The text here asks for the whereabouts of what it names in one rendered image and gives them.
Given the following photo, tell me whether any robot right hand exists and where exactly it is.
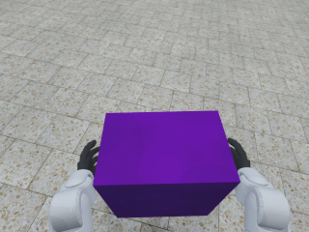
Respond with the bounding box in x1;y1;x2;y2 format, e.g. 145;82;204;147
227;137;251;171

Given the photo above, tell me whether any robot left hand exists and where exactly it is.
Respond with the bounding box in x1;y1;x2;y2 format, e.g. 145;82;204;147
77;139;100;177

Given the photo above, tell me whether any left robot forearm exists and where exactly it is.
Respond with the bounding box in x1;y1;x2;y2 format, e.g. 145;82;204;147
48;169;97;232

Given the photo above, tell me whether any carton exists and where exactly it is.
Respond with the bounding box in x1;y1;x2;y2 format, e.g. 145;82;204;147
93;110;240;218

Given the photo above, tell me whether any right robot forearm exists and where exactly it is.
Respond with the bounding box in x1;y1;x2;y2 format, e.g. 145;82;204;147
234;167;291;232

